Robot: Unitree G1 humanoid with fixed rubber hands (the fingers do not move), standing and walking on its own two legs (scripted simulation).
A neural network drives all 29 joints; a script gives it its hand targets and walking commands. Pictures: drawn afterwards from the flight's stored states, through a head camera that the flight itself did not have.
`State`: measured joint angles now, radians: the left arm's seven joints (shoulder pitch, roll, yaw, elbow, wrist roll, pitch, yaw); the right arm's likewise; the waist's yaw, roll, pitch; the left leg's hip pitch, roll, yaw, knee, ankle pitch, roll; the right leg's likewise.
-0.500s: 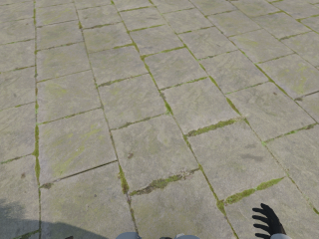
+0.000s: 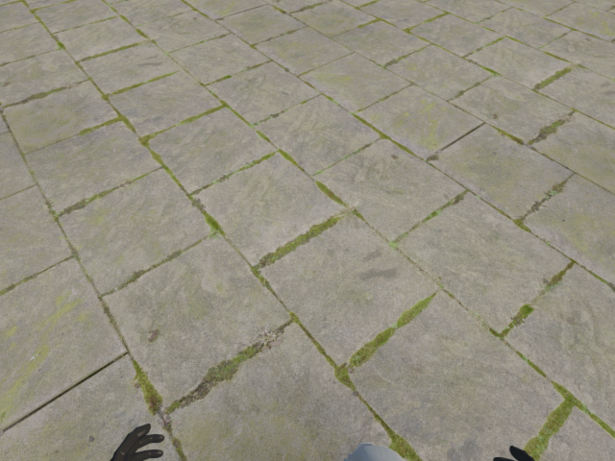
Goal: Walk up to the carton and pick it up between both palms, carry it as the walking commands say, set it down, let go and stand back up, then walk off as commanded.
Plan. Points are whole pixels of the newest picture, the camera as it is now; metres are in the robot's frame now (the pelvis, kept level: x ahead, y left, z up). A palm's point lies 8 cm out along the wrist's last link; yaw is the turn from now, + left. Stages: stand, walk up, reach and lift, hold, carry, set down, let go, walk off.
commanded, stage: walk off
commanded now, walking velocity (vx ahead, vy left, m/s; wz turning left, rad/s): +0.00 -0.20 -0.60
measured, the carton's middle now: out of the picture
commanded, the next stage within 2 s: stand in 0.50 s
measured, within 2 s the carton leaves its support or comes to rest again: neither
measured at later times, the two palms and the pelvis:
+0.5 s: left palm out of the picture +0.09 +0.14 -0.11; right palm out of the picture -0.04 -0.38 -0.08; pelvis -0.06 -0.08 +0.02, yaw -15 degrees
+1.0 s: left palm out of the picture +0.08 +0.08 -0.07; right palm out of the picture -0.10 -0.43 -0.11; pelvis -0.11 -0.14 +0.02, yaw -21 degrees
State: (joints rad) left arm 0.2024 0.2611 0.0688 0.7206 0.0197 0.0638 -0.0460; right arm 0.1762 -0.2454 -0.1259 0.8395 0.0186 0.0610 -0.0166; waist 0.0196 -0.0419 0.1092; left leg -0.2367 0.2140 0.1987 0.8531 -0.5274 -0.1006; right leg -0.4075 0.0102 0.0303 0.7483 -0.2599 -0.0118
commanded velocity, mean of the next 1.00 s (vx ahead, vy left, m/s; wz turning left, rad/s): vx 0.00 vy -0.10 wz -0.29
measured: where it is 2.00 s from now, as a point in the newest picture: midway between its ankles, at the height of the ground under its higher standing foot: outside the picture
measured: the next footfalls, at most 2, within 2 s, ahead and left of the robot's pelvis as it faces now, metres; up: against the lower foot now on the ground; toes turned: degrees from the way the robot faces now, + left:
left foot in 0.30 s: -0.02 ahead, +0.04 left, +0.00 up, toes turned -2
right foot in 0.64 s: -0.04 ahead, -0.29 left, +0.00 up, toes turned -17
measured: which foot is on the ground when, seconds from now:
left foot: up 0.00-0.28, down 0.30-0.64, up 0.66-1.00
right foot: down 0.00-0.30, up 0.32-0.62, down 0.64-1.00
